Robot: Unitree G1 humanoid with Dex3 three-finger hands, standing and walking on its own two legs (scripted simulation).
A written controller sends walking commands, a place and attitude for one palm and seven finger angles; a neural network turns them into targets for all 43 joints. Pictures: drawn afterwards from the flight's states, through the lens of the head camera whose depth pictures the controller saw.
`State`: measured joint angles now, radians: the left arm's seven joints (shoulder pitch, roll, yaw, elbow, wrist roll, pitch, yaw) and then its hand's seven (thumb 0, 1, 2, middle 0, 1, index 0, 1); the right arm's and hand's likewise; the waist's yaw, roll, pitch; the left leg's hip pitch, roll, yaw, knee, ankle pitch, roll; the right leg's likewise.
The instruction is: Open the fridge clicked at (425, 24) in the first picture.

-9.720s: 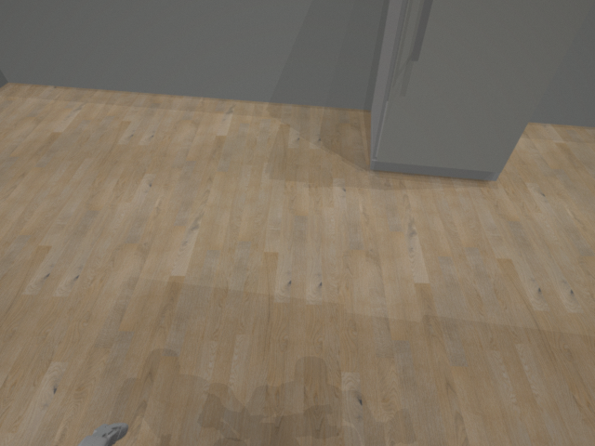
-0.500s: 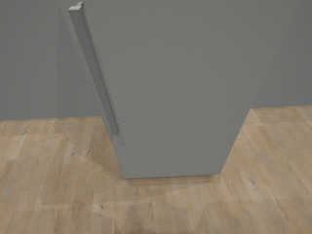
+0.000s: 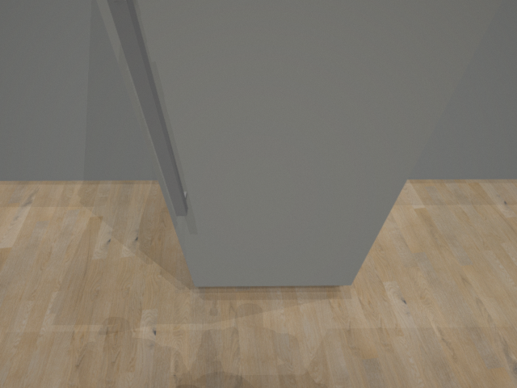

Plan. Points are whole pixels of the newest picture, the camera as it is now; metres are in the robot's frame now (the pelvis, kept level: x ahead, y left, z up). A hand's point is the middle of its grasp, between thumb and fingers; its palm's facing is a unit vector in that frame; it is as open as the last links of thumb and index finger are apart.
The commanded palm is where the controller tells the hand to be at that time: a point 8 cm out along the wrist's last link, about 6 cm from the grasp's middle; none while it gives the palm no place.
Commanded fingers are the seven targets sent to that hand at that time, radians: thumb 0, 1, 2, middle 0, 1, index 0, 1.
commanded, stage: look again from close up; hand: left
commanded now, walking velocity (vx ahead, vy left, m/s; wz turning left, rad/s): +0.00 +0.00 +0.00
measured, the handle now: (162, 129) +0.54 +0.22 +0.10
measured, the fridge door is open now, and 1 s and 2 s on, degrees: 0 0 0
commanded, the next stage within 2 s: shuffle to correct the standing spot in 0.22 s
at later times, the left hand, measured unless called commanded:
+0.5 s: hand out of the picture +0.02 +0.20 -0.18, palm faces +0.05 -0.98 -0.20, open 7.3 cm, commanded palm none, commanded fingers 0.00 0.90 0.90 -0.20 -0.30 -0.20 -0.30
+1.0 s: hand out of the picture +0.14 +0.20 -0.17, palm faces +0.06 -0.97 -0.25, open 7.3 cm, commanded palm none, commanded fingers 0.00 0.90 0.90 -0.20 -0.30 -0.20 -0.30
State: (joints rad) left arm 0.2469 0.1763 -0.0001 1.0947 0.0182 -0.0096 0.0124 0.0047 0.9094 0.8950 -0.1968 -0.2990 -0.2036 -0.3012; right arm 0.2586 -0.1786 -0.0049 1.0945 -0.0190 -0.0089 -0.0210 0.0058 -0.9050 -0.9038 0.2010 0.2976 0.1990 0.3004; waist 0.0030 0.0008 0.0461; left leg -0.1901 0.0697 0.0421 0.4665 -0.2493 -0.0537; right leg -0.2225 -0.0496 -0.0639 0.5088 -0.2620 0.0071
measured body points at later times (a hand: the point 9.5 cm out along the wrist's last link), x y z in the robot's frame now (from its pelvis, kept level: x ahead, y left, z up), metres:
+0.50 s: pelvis +0.01 +0.01 +0.00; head +0.02 +0.01 +0.44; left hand +0.02 +0.25 -0.16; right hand +0.01 -0.22 -0.16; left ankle +0.00 +0.15 -0.74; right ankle +0.01 -0.12 -0.74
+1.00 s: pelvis +0.08 +0.02 -0.01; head +0.13 +0.00 +0.44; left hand +0.14 +0.25 -0.15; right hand +0.06 -0.18 -0.18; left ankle +0.01 +0.14 -0.72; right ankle +0.13 -0.06 -0.74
